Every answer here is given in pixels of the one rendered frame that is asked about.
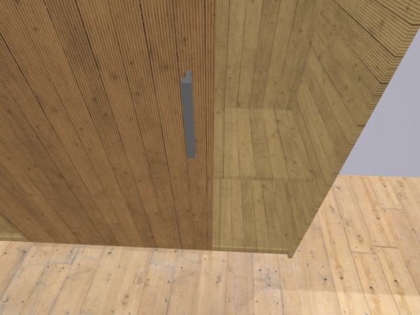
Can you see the handle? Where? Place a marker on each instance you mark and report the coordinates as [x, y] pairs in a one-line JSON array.
[[188, 111]]

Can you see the wardrobe door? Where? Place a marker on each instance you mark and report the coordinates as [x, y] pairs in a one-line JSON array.
[[5, 227], [92, 137]]

